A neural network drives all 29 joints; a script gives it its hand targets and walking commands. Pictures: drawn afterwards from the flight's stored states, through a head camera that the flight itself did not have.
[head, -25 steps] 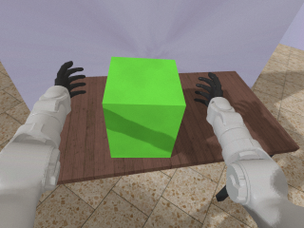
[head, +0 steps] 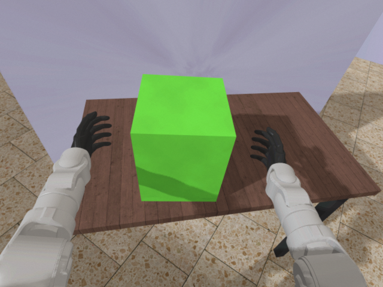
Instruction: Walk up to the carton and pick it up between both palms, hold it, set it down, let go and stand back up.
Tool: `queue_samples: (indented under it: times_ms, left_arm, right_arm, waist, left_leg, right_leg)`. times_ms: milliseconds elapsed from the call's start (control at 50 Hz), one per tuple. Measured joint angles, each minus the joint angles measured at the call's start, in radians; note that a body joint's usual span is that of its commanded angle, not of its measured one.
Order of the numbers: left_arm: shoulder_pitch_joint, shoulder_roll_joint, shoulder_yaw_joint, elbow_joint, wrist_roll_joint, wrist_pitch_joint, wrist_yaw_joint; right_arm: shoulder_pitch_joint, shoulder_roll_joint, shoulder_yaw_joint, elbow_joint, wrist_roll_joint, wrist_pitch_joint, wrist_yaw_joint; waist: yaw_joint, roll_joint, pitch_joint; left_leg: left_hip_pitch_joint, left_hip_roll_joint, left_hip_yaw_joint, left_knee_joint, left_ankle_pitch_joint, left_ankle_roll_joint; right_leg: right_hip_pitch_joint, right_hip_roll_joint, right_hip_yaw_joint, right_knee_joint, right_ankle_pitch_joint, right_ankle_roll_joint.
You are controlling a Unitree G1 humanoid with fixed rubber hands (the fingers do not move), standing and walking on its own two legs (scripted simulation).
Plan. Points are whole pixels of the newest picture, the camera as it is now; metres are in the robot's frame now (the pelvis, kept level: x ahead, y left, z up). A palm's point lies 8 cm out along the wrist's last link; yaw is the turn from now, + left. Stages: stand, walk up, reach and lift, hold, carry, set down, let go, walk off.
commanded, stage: set down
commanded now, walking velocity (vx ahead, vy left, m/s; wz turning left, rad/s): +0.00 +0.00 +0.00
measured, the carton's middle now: (181, 140) +0.48 +0.02 +0.04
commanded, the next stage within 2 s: let go in 1.72 s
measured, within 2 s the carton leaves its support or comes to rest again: neither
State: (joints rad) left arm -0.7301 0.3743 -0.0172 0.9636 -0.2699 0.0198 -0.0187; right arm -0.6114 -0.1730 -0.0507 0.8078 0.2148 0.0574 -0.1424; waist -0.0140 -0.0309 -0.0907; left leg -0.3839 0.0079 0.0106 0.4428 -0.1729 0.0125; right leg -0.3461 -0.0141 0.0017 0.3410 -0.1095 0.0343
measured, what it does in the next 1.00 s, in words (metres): stands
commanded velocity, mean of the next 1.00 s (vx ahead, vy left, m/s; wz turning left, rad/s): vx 0.00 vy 0.00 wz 0.00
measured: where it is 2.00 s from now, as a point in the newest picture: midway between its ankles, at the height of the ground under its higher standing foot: outside the picture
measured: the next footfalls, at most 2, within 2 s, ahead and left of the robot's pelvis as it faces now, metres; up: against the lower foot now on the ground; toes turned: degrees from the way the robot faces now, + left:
none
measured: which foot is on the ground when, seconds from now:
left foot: down 0.00-1.00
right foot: down 0.00-1.00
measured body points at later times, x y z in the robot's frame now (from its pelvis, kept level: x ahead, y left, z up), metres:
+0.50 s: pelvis +0.00 +0.00 +0.00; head +0.01 +0.02 +0.45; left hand +0.34 +0.24 +0.05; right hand +0.33 -0.20 +0.05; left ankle +0.03 +0.10 -0.74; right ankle +0.03 -0.14 -0.74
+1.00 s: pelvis +0.01 +0.00 +0.00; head +0.02 +0.02 +0.45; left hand +0.28 +0.24 -0.02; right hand +0.28 -0.21 +0.00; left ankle +0.03 +0.10 -0.74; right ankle +0.03 -0.14 -0.74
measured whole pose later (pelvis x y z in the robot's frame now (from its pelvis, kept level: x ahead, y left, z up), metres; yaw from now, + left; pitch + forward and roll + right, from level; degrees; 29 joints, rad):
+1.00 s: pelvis +0.01 +0.00 +0.00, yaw +0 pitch +0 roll -1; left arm -0.06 0.31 -0.02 0.53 -0.25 -0.06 -0.03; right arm 0.02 -0.17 -0.03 0.43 0.22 -0.06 -0.08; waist 0.04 -0.03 0.01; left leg -0.23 0.01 0.01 0.44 -0.22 0.01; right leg -0.20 -0.01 0.00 0.36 -0.16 0.03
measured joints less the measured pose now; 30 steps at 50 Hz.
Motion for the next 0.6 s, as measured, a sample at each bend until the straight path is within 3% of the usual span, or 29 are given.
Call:
queue_samples:
  times_ms: [280, 460, 600]
  left_arm:
    - [0.249, -0.012, 0.000, -0.287, 0.007, 0.059, -0.021]
    - [0.373, -0.035, 0.001, -0.390, 0.007, 0.061, -0.026]
    - [0.482, -0.053, 0.001, -0.432, 0.007, 0.012, -0.026]
  right_arm:
    - [0.229, 0.000, 0.009, -0.227, 0.001, -0.004, 0.000]
    - [0.365, 0.000, 0.011, -0.317, 0.001, -0.016, 0.007]
    - [0.477, 0.000, 0.018, -0.382, 0.001, -0.053, 0.014]
  waist:
    - [0.027, 0.000, 0.046]
    - [0.038, 0.000, 0.061]
    - [0.039, 0.000, 0.072]
  left_leg:
    - [0.075, 0.000, 0.000, 0.000, -0.018, 0.000]
    - [0.105, 0.000, 0.000, 0.000, -0.020, 0.000]
    - [0.125, 0.000, 0.000, 0.000, -0.021, 0.000]
  right_leg:
    - [0.074, 0.000, 0.000, 0.000, -0.018, 0.000]
    - [0.104, 0.000, 0.000, 0.000, -0.020, 0.000]
    - [0.125, 0.000, 0.000, 0.000, -0.020, 0.000]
